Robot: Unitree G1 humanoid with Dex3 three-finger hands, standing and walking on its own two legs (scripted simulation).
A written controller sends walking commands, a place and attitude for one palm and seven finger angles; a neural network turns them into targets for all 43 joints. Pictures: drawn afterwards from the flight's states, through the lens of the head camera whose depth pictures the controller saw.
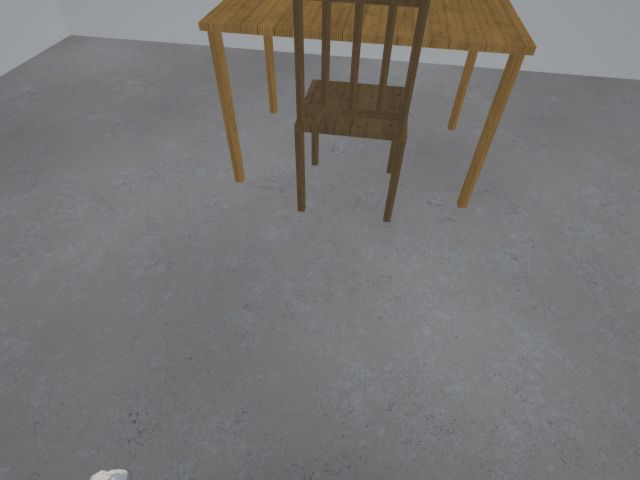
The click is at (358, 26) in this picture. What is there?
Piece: chair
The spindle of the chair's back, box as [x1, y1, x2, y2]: [348, 3, 363, 109]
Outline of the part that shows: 355,3 348,104 349,109 354,109 355,106 363,4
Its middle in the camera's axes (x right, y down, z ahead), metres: +0.11 -0.60 +1.30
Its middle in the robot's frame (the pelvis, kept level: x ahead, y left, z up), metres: +1.38 -0.04 -0.05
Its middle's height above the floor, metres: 0.72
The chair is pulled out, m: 0.00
